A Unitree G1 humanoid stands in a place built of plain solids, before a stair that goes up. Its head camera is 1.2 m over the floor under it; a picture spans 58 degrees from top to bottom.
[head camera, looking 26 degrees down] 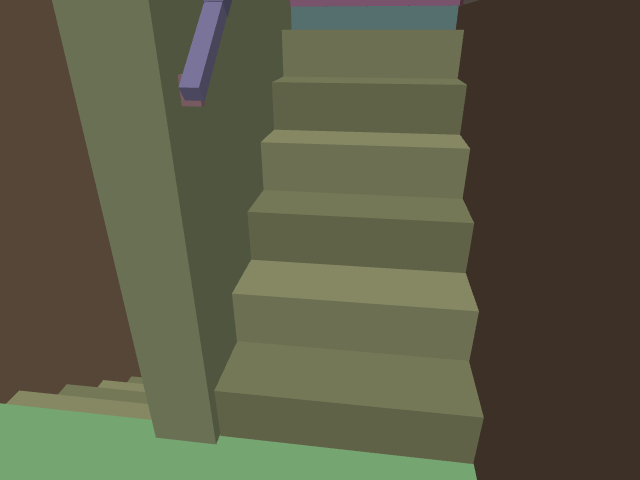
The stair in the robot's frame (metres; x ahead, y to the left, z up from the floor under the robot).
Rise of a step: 0.20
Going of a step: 0.24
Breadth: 0.81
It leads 7 degrees to the right of straight ahead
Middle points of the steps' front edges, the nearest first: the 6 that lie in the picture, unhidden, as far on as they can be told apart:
0.94 -0.07 0.20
1.18 -0.10 0.40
1.42 -0.13 0.60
1.66 -0.16 0.80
1.89 -0.19 1.00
2.13 -0.23 1.20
